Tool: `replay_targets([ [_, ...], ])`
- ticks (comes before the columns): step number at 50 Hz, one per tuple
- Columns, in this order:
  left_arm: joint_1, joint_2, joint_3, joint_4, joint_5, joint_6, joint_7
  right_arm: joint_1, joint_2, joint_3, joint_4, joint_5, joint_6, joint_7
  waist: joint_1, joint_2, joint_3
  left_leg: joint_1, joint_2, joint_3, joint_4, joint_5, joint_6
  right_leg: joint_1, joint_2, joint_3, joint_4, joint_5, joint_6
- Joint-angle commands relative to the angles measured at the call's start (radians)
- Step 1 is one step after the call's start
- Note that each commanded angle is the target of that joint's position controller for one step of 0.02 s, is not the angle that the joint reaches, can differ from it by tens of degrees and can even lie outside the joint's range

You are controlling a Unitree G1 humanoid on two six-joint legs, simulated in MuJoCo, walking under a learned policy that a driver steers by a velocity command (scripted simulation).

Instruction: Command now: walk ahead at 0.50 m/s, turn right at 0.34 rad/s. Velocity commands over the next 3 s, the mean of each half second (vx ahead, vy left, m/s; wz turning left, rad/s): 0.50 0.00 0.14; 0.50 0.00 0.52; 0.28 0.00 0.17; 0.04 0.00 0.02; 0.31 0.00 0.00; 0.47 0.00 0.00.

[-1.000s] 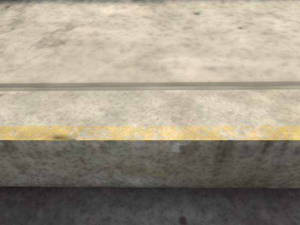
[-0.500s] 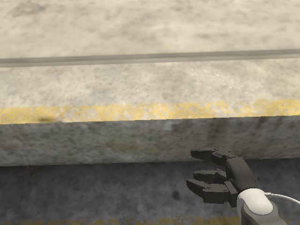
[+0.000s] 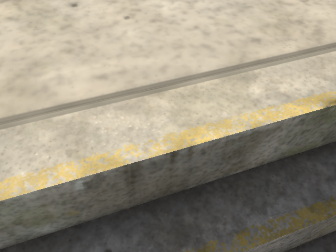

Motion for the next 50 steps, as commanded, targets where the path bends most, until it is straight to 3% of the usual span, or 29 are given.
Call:
replay_targets([
  [1, -0.078, 0.078, 0.033, -0.04, -0.01, -0.084, 0.018, 0.117, -0.045, -0.02, -0.078, 0.0, -0.005, -0.045, -0.094, -0.042, -0.037, -0.097, -0.081, 0.07, 0.285, -0.053, -0.077, 0.165, -0.259, 0.48, -0.394, 0.527, -0.164],
  [5, -0.072, 0.1, 0.055, -0.051, 0.005, -0.118, 0.002, 0.105, -0.009, -0.025, -0.136, 0.031, 0.001, -0.074, -0.075, -0.002, -0.029, -0.226, -0.065, 0.017, 0.382, -0.219, -0.076, 0.208, -0.381, 0.546, -0.404, 0.52, -0.185],
  [6, -0.324, 0.01, -0.063, -0.298, -0.068, -0.044, -0.077, 0.164, -0.232, -0.058, -0.008, -0.004, 0.075, 0.021, 0.014, -0.251, 0.034, -0.393, -0.059, -0.247, 0.476, -0.105, 0.072, -0.122, -0.374, 0.457, -0.263, 0.871, -0.217],
  [7, -0.281, 0.08, 0.035, -0.17, 0.021, -0.089, -0.012, 0.239, -0.016, -0.048, -0.09, 0.045, 0.056, -0.058, -0.191, 0.051, -0.089, -0.108, -0.113, 0.112, 0.388, -0.056, -0.052, 0.107, -0.448, 0.476, -0.36, 0.434, -0.178],
  [11, -0.381, 0.067, 0.013, -0.188, 0.02, -0.131, 0.02, 0.482, -0.027, -0.041, -0.026, 0.045, 0.058, -0.08, -0.28, 0.028, -0.03, 0.14, -0.009, 0.171, -0.305, 0.077, -0.04, -0.004, -0.419, 0.25, -0.333, 0.537, -0.095],
  [12, -0.542, -0.026, -0.117, -0.418, -0.074, -0.026, -0.083, 0.28, -0.166, -0.031, 0.084, -0.109, 0.148, 0.041, -0.047, -0.354, 0.153, -0.205, -0.015, -0.131, -0.829, -0.154, 0.144, -0.071, -0.285, 0.056, -0.209, 0.903, -0.166],
  [13, -0.697, 0.036, -0.011, -0.342, 0.019, -0.079, -0.034, 0.588, -0.02, -0.055, 0.058, 0.04, 0.057, -0.041, -0.434, 0.295, 0.139, 0.301, -0.02, -0.019, -0.982, 0.378, 0.084, -0.134, -0.224, -0.156, 0.073, 0.365, 0.035],
  [14, -0.732, 0.033, -0.034, -0.411, 0.029, -0.106, -0.046, 0.727, 0.009, -0.032, 0.117, 0.042, 0.009, -0.075, -0.418, 0.412, 0.239, 0.49, 0.097, -0.366, -1.135, 0.574, 0.143, -0.443, -0.175, -0.093, 0.242, 0.077, 0.118],
  [17, -0.789, -0.037, -0.054, -0.406, 0.033, -0.142, -0.106, 0.772, 0.06, -0.034, 0.218, 0.026, 0.011, -0.141, -0.382, -0.227, 0.177, 0.406, 0.066, -0.099, -1.559, 0.466, 0.038, -0.101, -0.197, -0.105, 0.141, 0.166, 0.081],
  [18, -0.482, -0.092, -0.063, -0.37, -0.032, -0.119, -0.104, 0.45, -0.033, -0.035, 0.198, 0.058, 0.001, -0.149, -0.069, -0.243, 0.036, 0.131, 0.046, 0.168, -1.836, 0.666, -0.022, 0.606, -0.183, -0.059, -0.189, 0.305, -0.023],
  [19, -0.578, -0.087, -0.105, -0.613, -0.173, 0.058, -0.143, 0.495, -0.001, 0.109, 0.399, -0.027, 0.092, 0.202, 0.369, -0.168, -0.075, -0.001, 0.197, -0.181, -1.854, 1.149, 0.104, 0.716, -0.1, -0.09, -0.321, -0.059, -0.007],
  [20, -0.109, 0.089, 0.009, -0.301, -0.002, -0.011, -0.086, 0.129, -0.268, -0.106, 0.052, 0.048, 0.001, 0.016, 0.209, -0.189, -0.349, 0.178, 0.07, 0.227, -1.536, 1.596, -0.094, 1.237, -0.125, -0.122, -0.176, 1.13, 0.001],
  [21, -0.416, 0.071, -0.114, -0.55, -0.088, 0.144, -0.123, 0.768, -0.016, 0.045, 0.486, -0.217, 0.013, 0.197, 0.176, -0.439, -0.561, -0.26, 0.036, -0.149, -1.154, 0.446, 0.111, 1.061, -0.509, 0.59, -0.338, 1.336, -0.221],
  [22, -0.118, -0.051, -0.122, -0.497, -0.044, 0.19, -0.117, 0.724, -0.218, -0.051, 0.484, -0.149, -0.007, 0.195, 0.337, -0.143, -0.508, -0.122, 0.092, -0.232, -0.717, 0.489, 0.201, 0.889, -0.506, 0.822, -0.376, 0.858, -0.207],
  [23, 0.035, 0.052, 0.022, -0.268, -0.004, 0.041, 0.009, 0.3, -0.29, -0.104, 0.151, 0.065, -0.069, 0.041, 0.167, -0.19, -0.607, 0.105, -0.011, -0.045, -0.487, 0.316, -0.016, 0.958, -0.498, 0.62, -0.263, 0.85, -0.272],
  [24, -0.055, 0.038, 0.017, -0.239, -0.035, -0.02, 0.048, 0.294, -0.198, -0.088, 0.12, 0.079, -0.068, -0.005, 0.085, -0.181, -0.561, 0.091, 0.032, -0.111, -0.265, 0.115, -0.004, 0.721, -0.564, 0.631, -0.285, 0.747, -0.236],
  [25, -0.127, -0.002, -0.042, -0.387, -0.111, 0.063, -0.021, 0.599, -0.197, -0.087, 0.397, -0.082, -0.014, 0.03, 0.272, -0.088, -0.173, -0.151, 0.04, -0.289, -0.004, 0.329, 0.09, 0.342, -0.667, 0.831, -0.389, 0.081, -0.211],
  [27, -0.247, -0.003, 0.01, -0.182, 0.001, -0.034, -0.009, 0.221, 0.021, -0.078, 0.0, 0.002, -0.011, -0.016, -0.079, -0.154, -0.165, -0.148, 0.021, -0.186, 0.146, -0.011, 0.049, 0.325, -0.571, 0.579, -0.328, 0.123, -0.179],
  [29, -0.694, -0.044, 0.001, -0.231, 0.056, -0.108, 0.035, 0.75, -0.014, -0.081, 0.154, 0.024, 0.025, -0.045, -0.44, 0.131, -0.164, 0.362, -0.002, 0.037, -0.045, -0.086, 0.057, -0.263, -0.545, 0.254, -0.133, -0.024, -0.066],
  [30, -0.867, -0.057, -0.039, -0.437, -0.079, -0.05, -0.03, 0.923, 0.035, -0.041, 0.413, -0.097, 0.069, 0.058, -0.34, 0.132, 0.18, 0.292, 0.048, -0.019, -0.6, -0.029, 0.037, -0.439, -0.454, -0.094, -0.397, 0.155, 0.021],
  [31, -1.002, -0.033, -0.004, -0.264, 0.021, -0.081, 0.025, 1.078, 0.015, -0.081, 0.272, 0.055, 0.09, -0.042, -0.691, 0.11, 0.091, 0.68, 0.057, 0.19, -0.806, 0.234, 0.07, -0.604, -0.53, -0.045, 0.002, 0.182, -0.084],
  [33, -0.75, -0.148, -0.046, -0.246, -0.046, -0.046, 0.032, 0.847, 0.051, -0.057, 0.28, 0.047, 0.082, -0.063, -0.408, 0.269, 0.096, 0.587, -0.057, 0.315, -1.096, 0.377, 0.106, -0.478, -0.314, -0.33, 0.208, 0.09, -0.047],
  [34, -0.581, -0.137, -0.035, -0.333, -0.083, -0.006, 0.014, 0.566, -0.151, -0.107, 0.147, 0.025, 0.005, -0.107, -0.238, 0.545, 0.077, 0.346, 0.329, -0.634, -1.495, -0.033, 0.299, -0.463, -0.29, -0.164, 0.656, 0.262, 0.007],
  [35, -0.472, -0.038, 0.004, -0.318, -0.035, 0.0, 0.012, 0.344, -0.172, -0.116, 0.047, 0.02, -0.02, -0.119, -0.108, 0.227, -0.027, 0.408, 0.426, -0.814, -1.456, -0.38, 0.22, -0.444, -0.353, 0.125, 0.781, 0.343, 0.069],
  [38, -0.703, -0.013, -0.037, -0.349, -0.085, 0.008, -0.059, 0.652, 0.157, 0.058, 0.28, -0.067, 0.018, 0.099, -0.138, -0.144, 0.064, 0.209, 0.03, -0.076, -1.35, 0.468, 0.074, -0.412, -0.174, -0.058, 0.385, 0.52, -0.217],
  [39, -0.429, -0.15, -0.058, -0.254, 0.057, -0.027, -0.045, 0.654, -0.081, -0.081, 0.26, 0.067, -0.019, -0.032, -0.208, 0.028, -0.011, 0.695, 0.127, -0.149, -1.323, 0.545, 0.03, -0.5, -0.191, -0.208, 0.648, 0.452, -0.056],
  [40, -0.512, -0.157, -0.1, -0.378, -0.043, 0.011, -0.111, 0.805, 0.027, 0.057, 0.373, -0.063, 0.017, 0.057, 0.024, 0.148, -0.116, 0.681, 0.106, -0.165, -1.138, 0.91, 0.142, -0.818, -0.161, -0.054, 0.793, 0.394, -0.131],
  [41, -0.317, -0.062, -0.095, -0.288, -0.047, 0.015, -0.122, 0.717, -0.08, 0.008, 0.332, -0.095, 0.023, 0.067, -0.012, 0.14, -0.187, 0.867, 0.243, -0.276, -1.057, 1.035, 0.223, -0.91, -0.196, 0.06, 0.853, 0.371, -0.065],
  [50, -0.546, -0.082, -0.066, -0.152, -0.019, 0.03, -0.097, 0.679, 0.007, 0.014, 0.436, -0.044, -0.041, 0.044, -0.175, 0.088, 0.061, 0.491, 0.24, -0.553, -1.344, -0.182, 0.229, -0.986, -0.393, -0.041, 0.733, 0.712, -0.024],
])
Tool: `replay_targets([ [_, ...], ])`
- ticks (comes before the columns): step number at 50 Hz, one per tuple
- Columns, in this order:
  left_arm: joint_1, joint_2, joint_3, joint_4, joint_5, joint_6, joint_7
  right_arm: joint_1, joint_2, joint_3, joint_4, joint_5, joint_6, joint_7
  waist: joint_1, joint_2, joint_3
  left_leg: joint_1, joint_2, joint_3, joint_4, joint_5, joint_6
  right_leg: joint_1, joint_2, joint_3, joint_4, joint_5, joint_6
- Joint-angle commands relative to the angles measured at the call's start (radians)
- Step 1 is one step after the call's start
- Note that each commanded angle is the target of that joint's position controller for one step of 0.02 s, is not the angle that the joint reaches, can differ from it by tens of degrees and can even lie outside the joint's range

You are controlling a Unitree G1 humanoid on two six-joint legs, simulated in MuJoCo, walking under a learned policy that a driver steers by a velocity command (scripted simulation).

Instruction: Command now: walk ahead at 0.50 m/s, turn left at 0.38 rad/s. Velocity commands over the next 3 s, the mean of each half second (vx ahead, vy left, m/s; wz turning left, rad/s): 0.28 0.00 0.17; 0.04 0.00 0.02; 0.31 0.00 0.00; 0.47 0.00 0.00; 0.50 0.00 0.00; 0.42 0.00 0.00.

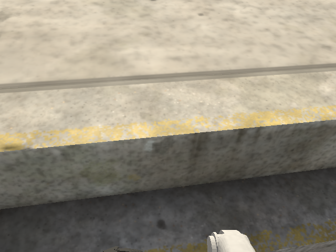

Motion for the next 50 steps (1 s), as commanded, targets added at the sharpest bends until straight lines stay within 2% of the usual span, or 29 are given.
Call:
replay_targets([
  [1, -0.429, 0.083, 0.039, -0.131, 0.012, 0.005, -0.011, 0.144, -0.154, -0.019, 0.027, 0.044, -0.014, 0.018, -0.039, 0.169, 0.241, 0.064, 0.384, -0.399, -0.293, -0.144, 0.23, -0.309, 0.002, -0.069, -0.004, -0.296, -0.008],
  [5, -0.483, 0.111, 0.053, -0.16, 0.0, 0.037, -0.036, -0.057, -0.107, 0.0, 0.055, 0.057, -0.011, 0.048, 0.089, 0.198, 0.148, -0.304, 0.34, -0.105, -0.413, 0.205, 0.197, 0.316, 0.06, -0.209, -0.385, -0.462, -0.09],
  [7, -0.297, 0.085, 0.048, -0.096, -0.034, 0.046, -0.083, -0.041, -0.254, -0.02, 0.066, 0.058, -0.034, 0.05, 0.201, 0.318, -0.028, -0.144, 0.385, -0.042, -0.294, 1.393, 0.199, 0.617, 0.164, -0.217, -0.421, -0.392, -0.009],
  [9, -0.161, 0.151, 0.06, -0.021, -0.013, 0.049, -0.1, -0.082, -0.366, -0.076, 0.032, 0.08, -0.044, 0.078, 0.207, 0.31, -0.105, 0.297, 0.381, 0.034, -0.008, 2.178, 0.198, 0.568, 0.207, -0.249, -0.792, -0.492, 0.0],
  [10, -0.009, 0.188, 0.077, 0.046, 0.016, 0.05, -0.1, -0.053, -0.357, -0.095, 0.054, 0.056, -0.034, 0.094, 0.206, 0.24, -0.17, 0.276, 0.348, 0.057, 0.175, 2.131, 0.208, 0.718, 0.199, -0.132, -0.929, -0.333, -0.039],
  [11, 0.166, 0.219, 0.094, 0.11, 0.006, 0.065, -0.082, 0.038, -0.265, -0.08, 0.046, -0.008, -0.024, 0.131, 0.217, -0.003, -0.265, -0.094, 0.247, 0.033, 0.334, 1.814, 0.164, 1.073, 0.068, 0.285, -1.108, -0.333, -0.201],
  [12, 0.346, 0.186, 0.122, 0.199, -0.05, 0.021, 0.049, -0.086, -0.176, -0.098, -0.013, 0.144, -0.048, -0.015, 0.261, -0.043, -0.22, -0.166, 0.176, 0.191, 0.558, 1.255, 0.052, 1.239, 0.02, 0.474, -1.149, -0.717, -0.184],
  [13, 0.301, 0.164, 0.121, 0.263, -0.064, 0.021, 0.106, -0.203, -0.132, -0.085, -0.04, 0.137, -0.041, -0.057, 0.277, -0.247, -0.076, -0.371, 0.102, 0.155, 0.947, 0.429, 0.017, 1.074, -0.084, 0.725, -1.389, -0.738, -0.281],
  [14, 0.243, 0.166, 0.122, 0.278, -0.047, 0.014, 0.12, -0.305, -0.091, -0.076, -0.133, 0.092, -0.019, -0.071, 0.229, -0.188, 0.081, -0.456, 0.083, 0.07, 1.368, 0.206, -0.014, 0.877, -0.088, 0.774, -1.492, -0.703, -0.284],
  [16, 0.122, 0.099, 0.119, 0.304, -0.01, -0.033, 0.104, -0.353, -0.002, -0.05, -0.279, 0.064, 0.015, -0.085, 0.094, -0.067, 0.276, -0.641, 0.062, 0.023, 1.624, 0.002, -0.006, 0.701, -0.103, 0.628, -1.44, -0.762, -0.194],
  [18, 0.117, 0.042, 0.11, 0.345, 0.0, -0.079, 0.083, -0.308, 0.002, -0.041, -0.316, 0.058, 0.021, -0.096, 0.024, 0.034, 0.273, -0.708, 0.029, 0.04, 1.691, 0.044, 0.001, 0.759, -0.071, 0.437, -1.4, -0.626, -0.116],
  [24, 0.03, 0.123, 0.108, 0.291, -0.014, -0.128, 0.112, -0.221, -0.057, -0.046, -0.282, 0.12, 0.085, -0.128, -0.074, 0.019, 0.248, -0.391, 0.122, 0.212, 1.264, 0.171, -0.087, 0.646, -0.075, 0.162, -1.531, -0.291, -0.112],
  [25, -0.277, 0.197, 0.103, 0.074, -0.031, -0.144, 0.015, -0.484, -0.238, -0.054, -0.392, 0.098, 0.103, -0.016, -0.013, 0.101, 0.024, -0.228, 0.154, 0.249, 0.969, 0.031, -0.148, 0.56, -0.013, 0.042, -1.658, -0.217, -0.106],
  [26, -0.355, 0.165, 0.088, 0.061, -0.076, -0.179, -0.015, -0.501, -0.151, -0.054, -0.397, 0.06, 0.114, 0.027, -0.077, -0.012, 0.077, -0.02, 0.239, 0.192, 0.756, 0.066, -0.176, 0.553, -0.047, 0.058, -1.6, -0.171, -0.063],
  [28, -0.214, 0.138, 0.086, 0.144, -0.05, -0.195, -0.05, -0.298, -0.129, -0.06, -0.294, 0.03, 0.122, 0.023, -0.092, -0.007, 0.14, 0.022, 0.225, 0.217, 0.412, 0.193, -0.182, 0.725, -0.117, 0.068, -1.447, 0.022, -0.064],
  [29, 0.056, 0.059, 0.079, 0.225, -0.078, -0.198, -0.071, -0.331, -0.172, -0.073, -0.259, 0.038, 0.098, 0.008, 0.022, 0.036, 0.12, -0.036, 0.13, 0.321, 0.185, 0.104, -0.156, 0.917, -0.046, 0.006, -1.322, 0.035, -0.051],
  [30, 0.419, 0.029, 0.098, 0.311, -0.061, -0.189, -0.091, -0.402, -0.276, -0.081, -0.274, 0.044, 0.074, -0.006, 0.213, 0.112, 0.039, -0.07, 0.159, 0.165, 0.212, 0.549, -0.001, 1.086, 0.051, -0.046, -1.236, 0.056, 0.022],
  [31, 0.514, 0.055, 0.101, 0.353, -0.033, -0.195, -0.088, -0.521, -0.245, -0.06, -0.32, 0.065, 0.055, 0.014, 0.273, 0.063, -0.033, 0.022, 0.212, 0.114, 0.221, 0.782, 0.093, 1.089, 0.045, -0.026, -1.291, -0.02, 0.058],
  [33, 0.248, 0.104, 0.107, 0.295, -0.03, -0.153, -0.095, -0.53, -0.091, -0.036, -0.294, 0.114, 0.057, 0.037, 0.165, 0.034, 0.041, -0.093, 0.191, 0.093, 0.128, 0.314, 0.059, 1.133, 0.034, -0.071, -1.335, -0.026, 0.09],
  [38, 0.138, 0.148, 0.114, 0.274, -0.033, -0.124, -0.095, -0.488, -0.171, -0.06, -0.243, 0.1, 0.061, 0.023, 0.108, 0.017, 0.097, 0.068, 0.178, 0.085, 0.009, 0.148, -0.018, 1.105, 0.011, -0.039, -1.446, -0.095, 0.099],
  [39, 0.107, 0.154, 0.102, 0.294, -0.057, -0.079, 0.003, -0.475, -0.104, -0.041, -0.221, 0.067, 0.092, -0.035, 0.097, 0.057, 0.09, 0.098, 0.247, 0.063, -0.023, 0.402, -0.015, 1.156, -0.003, 0.002, -1.463, -0.027, 0.087],
  [40, 0.131, 0.143, 0.11, 0.266, -0.042, -0.109, -0.059, -0.496, -0.152, -0.051, -0.248, 0.102, 0.065, 0.003, 0.121, 0.021, 0.083, 0.116, 0.156, 0.114, 0.014, 0.212, -0.044, 1.139, -0.004, -0.029, -1.471, -0.086, 0.107],
  [43, 0.125, 0.167, 0.111, 0.288, -0.022, -0.12, -0.099, -0.49, -0.172, -0.064, -0.243, 0.089, 0.06, 0.031, 0.098, 0.01, 0.128, 0.121, 0.148, 0.157, -0.013, 0.181, -0.014, 1.132, 0.007, -0.03, -1.519, -0.103, 0.1],
  [44, 0.108, 0.197, 0.109, 0.305, -0.057, -0.082, -0.003, -0.493, -0.12, -0.045, -0.215, 0.076, 0.088, -0.029, 0.106, 0.047, 0.135, 0.123, 0.211, 0.127, -0.022, 0.458, -0.023, 1.163, -0.01, 0.006, -1.53, -0.012, 0.087],
  [45, 0.137, 0.163, 0.112, 0.281, -0.03, -0.108, -0.06, -0.489, -0.156, -0.055, -0.247, 0.09, 0.06, 0.011, 0.114, 0.028, 0.109, 0.148, 0.137, 0.177, 0.005, 0.275, -0.028, 1.163, -0.004, -0.031, -1.518, -0.085, 0.108],
  [46, 0.124, 0.2, 0.107, 0.321, -0.048, -0.078, 0.014, -0.493, -0.122, -0.045, -0.2, 0.069, 0.09, -0.038, 0.109, 0.055, 0.134, 0.147, 0.199, 0.154, -0.007, 0.504, -0.022, 1.157, -0.012, 0.011, -1.549, 0.005, 0.084],
  [47, 0.135, 0.156, 0.109, 0.284, -0.023, -0.105, -0.055, -0.489, -0.159, -0.054, -0.242, 0.09, 0.058, 0.006, 0.115, 0.01, 0.102, 0.162, 0.134, 0.188, 0.008, 0.298, -0.029, 1.172, -0.001, -0.03, -1.532, -0.082, 0.111],
  [49, 0.163, 0.187, 0.106, 0.328, -0.053, -0.07, 0.041, -0.462, -0.13, -0.047, -0.193, 0.055, 0.102, -0.064, 0.112, 0.07, 0.12, 0.177, 0.188, 0.175, -0.004, 0.554, -0.033, 1.176, -0.019, 0.011, -1.559, 0.012, 0.09],
  [50, 0.196, 0.134, 0.103, 0.322, -0.019, -0.093, -0.05, -0.464, -0.163, -0.053, -0.209, 0.094, 0.073, -0.003, 0.117, -0.014, 0.104, 0.162, 0.132, 0.195, -0.027, 0.194, -0.026, 1.198, -0.003, -0.027, -1.569, -0.121, 0.11],
])
Over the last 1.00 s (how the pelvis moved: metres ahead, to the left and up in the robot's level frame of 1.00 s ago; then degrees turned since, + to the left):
-0.09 0.07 -0.09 18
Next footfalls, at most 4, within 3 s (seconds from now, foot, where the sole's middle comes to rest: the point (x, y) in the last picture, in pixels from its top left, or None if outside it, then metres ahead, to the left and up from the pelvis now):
0.18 right None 0.18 -0.15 -0.55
0.58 left None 0.22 0.09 -0.55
1.60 left None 0.20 0.05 -0.55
1.94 right None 0.16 -0.16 -0.55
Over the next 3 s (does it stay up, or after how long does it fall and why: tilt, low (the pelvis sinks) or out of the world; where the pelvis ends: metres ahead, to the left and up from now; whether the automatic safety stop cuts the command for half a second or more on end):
stays up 0.40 -0.10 0.23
